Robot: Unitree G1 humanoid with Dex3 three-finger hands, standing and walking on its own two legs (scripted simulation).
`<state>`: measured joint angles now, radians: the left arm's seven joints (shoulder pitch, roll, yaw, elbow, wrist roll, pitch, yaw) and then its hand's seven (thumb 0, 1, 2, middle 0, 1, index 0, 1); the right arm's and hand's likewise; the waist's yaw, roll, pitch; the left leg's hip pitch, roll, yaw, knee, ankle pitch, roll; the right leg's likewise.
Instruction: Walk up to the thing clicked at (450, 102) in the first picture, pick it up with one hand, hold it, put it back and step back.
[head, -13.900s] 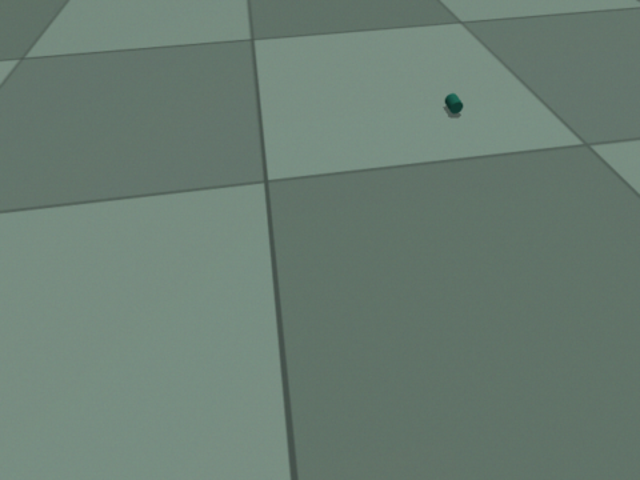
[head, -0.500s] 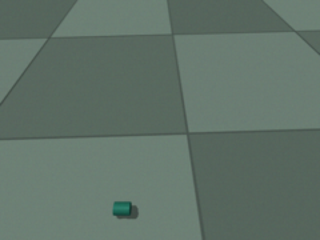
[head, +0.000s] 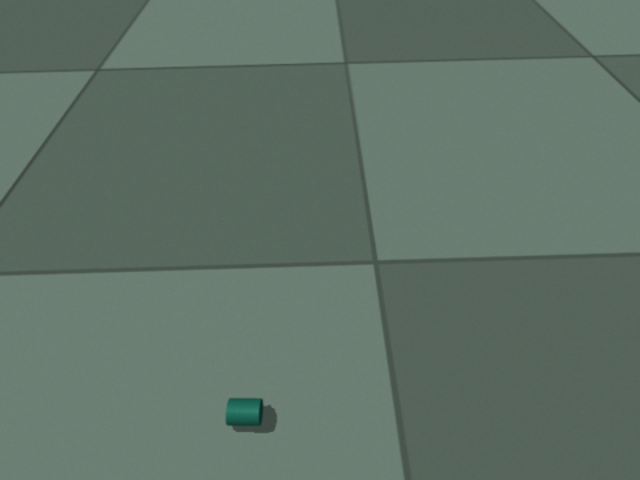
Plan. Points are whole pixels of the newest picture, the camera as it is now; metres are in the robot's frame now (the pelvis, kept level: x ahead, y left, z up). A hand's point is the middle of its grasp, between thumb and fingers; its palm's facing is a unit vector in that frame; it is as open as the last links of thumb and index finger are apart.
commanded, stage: rise first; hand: left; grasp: from above
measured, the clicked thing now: (244, 411) +0.41 +0.26 -0.74
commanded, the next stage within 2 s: none
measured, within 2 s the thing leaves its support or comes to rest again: neither
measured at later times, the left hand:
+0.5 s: hand out of the picture +0.13 +0.26 -0.21, palm faces -0.09 -0.90 -0.43, open 13.4 cm
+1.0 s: hand out of the picture +0.12 +0.28 -0.27, palm faces -0.24 -0.81 -0.53, open 14.1 cm
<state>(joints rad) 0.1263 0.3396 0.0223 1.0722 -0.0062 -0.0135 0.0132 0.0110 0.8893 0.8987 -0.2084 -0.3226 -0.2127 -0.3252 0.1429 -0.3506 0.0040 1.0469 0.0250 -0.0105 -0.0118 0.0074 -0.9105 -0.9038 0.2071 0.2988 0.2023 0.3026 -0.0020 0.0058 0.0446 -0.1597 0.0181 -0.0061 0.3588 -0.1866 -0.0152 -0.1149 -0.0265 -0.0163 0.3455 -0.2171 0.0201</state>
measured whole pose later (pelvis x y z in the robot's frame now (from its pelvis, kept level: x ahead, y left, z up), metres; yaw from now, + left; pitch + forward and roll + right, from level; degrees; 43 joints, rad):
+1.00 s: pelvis -0.02 +0.01 -0.14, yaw -1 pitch +23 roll -3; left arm 0.26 0.35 0.14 0.40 0.32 0.19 0.00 0.00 -0.55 0.97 -0.10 -1.05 -0.10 -1.05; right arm 0.17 -0.24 -0.03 0.54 0.01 -0.15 0.00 0.01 -0.91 -0.90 0.21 0.30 0.20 0.30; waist -0.02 0.01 -0.15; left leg -1.16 0.03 -0.05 1.35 -0.58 -0.01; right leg -1.09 -0.01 -0.03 1.31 -0.61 0.02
